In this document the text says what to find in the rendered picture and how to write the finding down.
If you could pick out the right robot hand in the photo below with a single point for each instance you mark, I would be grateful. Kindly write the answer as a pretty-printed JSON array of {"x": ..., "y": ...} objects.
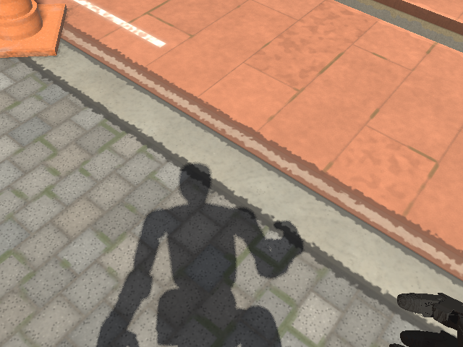
[{"x": 442, "y": 308}]

